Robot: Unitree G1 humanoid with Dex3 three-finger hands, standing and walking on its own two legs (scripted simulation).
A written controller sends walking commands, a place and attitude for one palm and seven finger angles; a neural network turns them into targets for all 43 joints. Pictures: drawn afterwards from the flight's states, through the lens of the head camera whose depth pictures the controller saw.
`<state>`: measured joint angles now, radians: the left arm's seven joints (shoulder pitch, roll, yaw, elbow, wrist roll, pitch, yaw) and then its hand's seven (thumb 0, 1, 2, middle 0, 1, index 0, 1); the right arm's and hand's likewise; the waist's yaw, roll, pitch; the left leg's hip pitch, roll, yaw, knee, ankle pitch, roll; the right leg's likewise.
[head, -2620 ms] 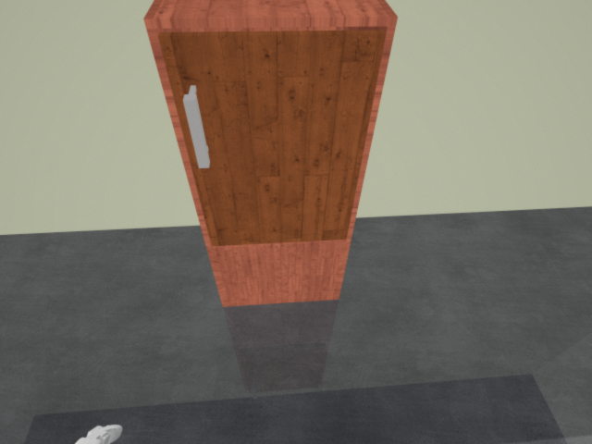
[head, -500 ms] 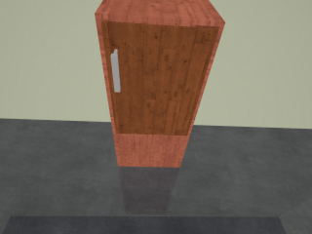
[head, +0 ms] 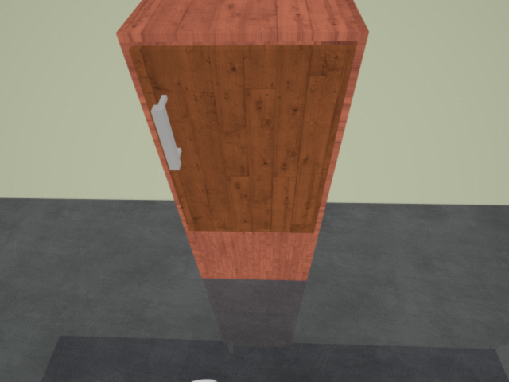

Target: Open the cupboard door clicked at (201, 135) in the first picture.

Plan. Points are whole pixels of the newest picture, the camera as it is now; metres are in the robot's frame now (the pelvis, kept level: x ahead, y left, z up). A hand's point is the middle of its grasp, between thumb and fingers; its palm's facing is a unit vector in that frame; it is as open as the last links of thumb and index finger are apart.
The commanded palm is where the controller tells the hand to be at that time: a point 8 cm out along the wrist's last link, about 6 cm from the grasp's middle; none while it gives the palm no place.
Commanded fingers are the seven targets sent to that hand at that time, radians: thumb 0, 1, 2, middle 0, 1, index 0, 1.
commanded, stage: come to a stop and stand still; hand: left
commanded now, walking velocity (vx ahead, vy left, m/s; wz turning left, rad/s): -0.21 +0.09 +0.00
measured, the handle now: (169, 133) +0.58 +0.21 +0.06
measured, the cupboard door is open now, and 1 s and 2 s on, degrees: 0 0 0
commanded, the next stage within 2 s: look again from close up in 1.04 s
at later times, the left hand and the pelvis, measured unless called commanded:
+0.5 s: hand out of the picture -0.01 +0.24 -0.18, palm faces +0.04 -0.98 -0.21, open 7.4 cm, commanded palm none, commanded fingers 0.00 0.90 0.90 -0.20 -0.30 -0.20 -0.30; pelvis -0.01 +0.06 +0.00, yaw -1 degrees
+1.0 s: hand out of the picture -0.04 +0.20 -0.17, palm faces -0.01 -0.99 -0.16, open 7.3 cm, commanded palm none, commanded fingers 0.00 0.90 0.90 -0.20 -0.30 -0.20 -0.30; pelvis -0.04 +0.04 +0.01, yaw -1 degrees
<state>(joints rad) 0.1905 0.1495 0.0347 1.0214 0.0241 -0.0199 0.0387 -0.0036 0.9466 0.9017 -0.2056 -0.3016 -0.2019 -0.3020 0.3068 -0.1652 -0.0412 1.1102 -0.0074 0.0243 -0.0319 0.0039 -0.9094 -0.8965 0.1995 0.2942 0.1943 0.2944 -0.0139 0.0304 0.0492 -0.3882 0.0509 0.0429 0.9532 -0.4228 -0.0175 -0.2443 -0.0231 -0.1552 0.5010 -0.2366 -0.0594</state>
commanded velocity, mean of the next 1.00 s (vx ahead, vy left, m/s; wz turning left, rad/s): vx -0.02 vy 0.00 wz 0.00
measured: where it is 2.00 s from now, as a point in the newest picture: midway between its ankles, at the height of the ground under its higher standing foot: outside the picture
